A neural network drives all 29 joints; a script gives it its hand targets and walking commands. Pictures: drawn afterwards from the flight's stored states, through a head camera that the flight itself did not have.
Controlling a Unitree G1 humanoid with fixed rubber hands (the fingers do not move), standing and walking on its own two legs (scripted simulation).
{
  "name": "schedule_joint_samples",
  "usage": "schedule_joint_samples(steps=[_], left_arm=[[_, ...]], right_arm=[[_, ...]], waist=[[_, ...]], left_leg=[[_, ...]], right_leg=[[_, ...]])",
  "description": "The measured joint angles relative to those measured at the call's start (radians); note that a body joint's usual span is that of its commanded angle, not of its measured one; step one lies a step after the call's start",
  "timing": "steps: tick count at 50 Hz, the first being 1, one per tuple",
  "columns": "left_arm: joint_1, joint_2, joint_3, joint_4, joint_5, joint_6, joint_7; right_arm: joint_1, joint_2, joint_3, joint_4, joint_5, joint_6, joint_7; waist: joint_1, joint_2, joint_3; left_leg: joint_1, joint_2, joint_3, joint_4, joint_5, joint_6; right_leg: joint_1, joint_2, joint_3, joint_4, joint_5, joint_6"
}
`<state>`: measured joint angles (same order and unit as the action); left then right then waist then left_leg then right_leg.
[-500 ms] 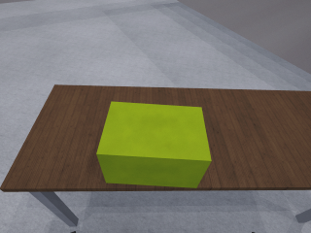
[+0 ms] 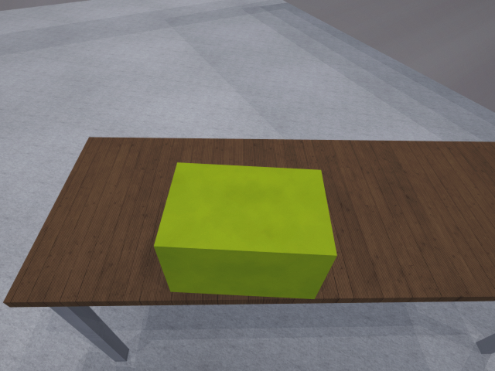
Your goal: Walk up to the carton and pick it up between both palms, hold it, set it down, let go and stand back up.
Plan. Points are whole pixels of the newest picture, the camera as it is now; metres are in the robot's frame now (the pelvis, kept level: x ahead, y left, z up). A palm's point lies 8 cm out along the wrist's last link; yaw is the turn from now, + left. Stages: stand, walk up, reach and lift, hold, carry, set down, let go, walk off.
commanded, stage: stand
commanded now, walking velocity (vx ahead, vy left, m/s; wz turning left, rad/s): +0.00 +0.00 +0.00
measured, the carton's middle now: (245, 230) +0.39 +0.01 -0.05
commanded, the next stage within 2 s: none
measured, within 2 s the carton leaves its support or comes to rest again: neither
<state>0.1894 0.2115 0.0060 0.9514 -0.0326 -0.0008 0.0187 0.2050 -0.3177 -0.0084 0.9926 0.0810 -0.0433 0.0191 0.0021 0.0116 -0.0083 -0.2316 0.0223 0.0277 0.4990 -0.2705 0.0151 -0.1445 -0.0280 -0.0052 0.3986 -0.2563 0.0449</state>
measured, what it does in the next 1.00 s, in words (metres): stands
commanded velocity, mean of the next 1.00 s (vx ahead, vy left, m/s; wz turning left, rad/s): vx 0.00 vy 0.00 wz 0.00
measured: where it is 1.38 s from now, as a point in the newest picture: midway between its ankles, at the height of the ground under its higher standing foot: outside the picture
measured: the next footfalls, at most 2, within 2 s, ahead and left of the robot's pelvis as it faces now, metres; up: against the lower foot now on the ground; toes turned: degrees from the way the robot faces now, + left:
none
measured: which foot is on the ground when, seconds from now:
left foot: down 0.00-1.00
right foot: down 0.00-1.00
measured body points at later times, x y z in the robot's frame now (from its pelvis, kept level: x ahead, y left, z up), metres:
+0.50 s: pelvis +0.00 +0.00 +0.00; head +0.00 +0.01 +0.45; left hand +0.08 +0.24 -0.14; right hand +0.07 -0.29 -0.13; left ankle +0.00 +0.11 -0.74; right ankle -0.03 -0.15 -0.74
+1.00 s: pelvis -0.01 +0.00 +0.00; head -0.02 +0.01 +0.45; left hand +0.07 +0.25 -0.14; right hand +0.05 -0.29 -0.13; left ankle +0.00 +0.11 -0.74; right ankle -0.03 -0.15 -0.74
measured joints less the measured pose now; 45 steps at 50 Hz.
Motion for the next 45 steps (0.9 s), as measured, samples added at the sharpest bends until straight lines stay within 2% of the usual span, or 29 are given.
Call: schedule_joint_samples(steps=[45], left_arm=[[-0.012, 0.0, 0.0, 0.05, 0.0, -0.002, 0.0]], right_arm=[[0.0, 0.0, 0.0, 0.058, 0.0, 0.0, -0.006]], waist=[[0.0, 0.0, 0.0]], left_leg=[[0.001, 0.0, 0.0, 0.0, 0.013, 0.001]], right_leg=[[0.0, 0.0, 0.0, 0.002, 0.011, -0.001]])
